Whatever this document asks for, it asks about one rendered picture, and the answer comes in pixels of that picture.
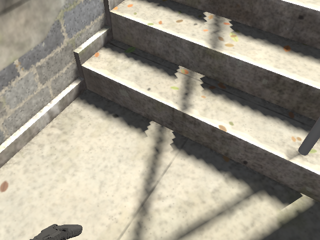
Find stairs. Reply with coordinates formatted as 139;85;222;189
81;0;320;202

